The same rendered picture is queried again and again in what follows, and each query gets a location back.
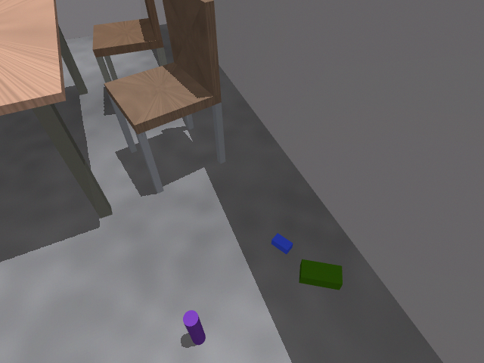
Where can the table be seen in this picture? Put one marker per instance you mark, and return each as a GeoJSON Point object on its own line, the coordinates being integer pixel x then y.
{"type": "Point", "coordinates": [31, 77]}

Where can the chair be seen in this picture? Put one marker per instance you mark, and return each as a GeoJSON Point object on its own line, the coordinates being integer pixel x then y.
{"type": "Point", "coordinates": [125, 37]}
{"type": "Point", "coordinates": [163, 94]}

